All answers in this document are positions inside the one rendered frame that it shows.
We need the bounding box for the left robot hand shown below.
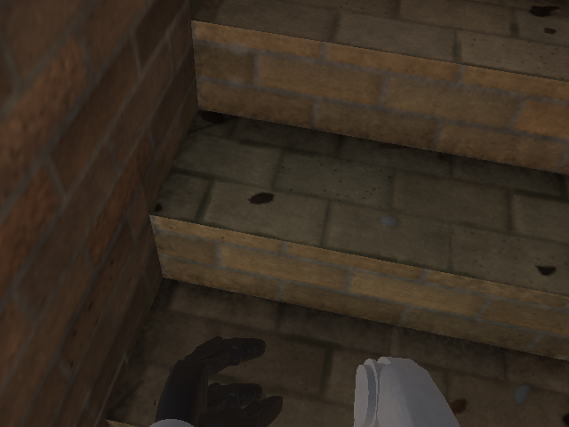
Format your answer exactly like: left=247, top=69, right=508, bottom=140
left=154, top=336, right=283, bottom=427

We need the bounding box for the right robot thigh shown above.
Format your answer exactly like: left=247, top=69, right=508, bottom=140
left=354, top=357, right=460, bottom=427

